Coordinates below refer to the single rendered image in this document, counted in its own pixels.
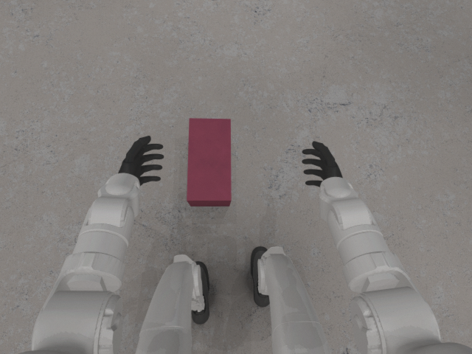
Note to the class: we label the right robot forearm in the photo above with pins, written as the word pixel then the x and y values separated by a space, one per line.
pixel 368 263

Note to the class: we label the robot right hand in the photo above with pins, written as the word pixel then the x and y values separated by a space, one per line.
pixel 327 163

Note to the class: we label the robot thigh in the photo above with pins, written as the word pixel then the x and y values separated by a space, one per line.
pixel 295 326
pixel 167 325

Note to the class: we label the robot left hand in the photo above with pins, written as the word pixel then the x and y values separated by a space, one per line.
pixel 135 158

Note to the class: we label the right robot upper arm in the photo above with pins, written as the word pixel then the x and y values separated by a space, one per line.
pixel 397 321

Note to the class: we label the carton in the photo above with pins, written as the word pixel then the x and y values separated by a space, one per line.
pixel 209 163

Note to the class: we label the right robot thigh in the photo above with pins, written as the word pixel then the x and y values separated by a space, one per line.
pixel 295 326

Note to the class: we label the left robot upper arm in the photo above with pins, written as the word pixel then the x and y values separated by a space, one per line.
pixel 80 322

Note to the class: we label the left robot thigh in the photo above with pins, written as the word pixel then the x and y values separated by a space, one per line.
pixel 167 325

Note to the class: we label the left robot forearm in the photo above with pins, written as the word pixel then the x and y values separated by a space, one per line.
pixel 96 263

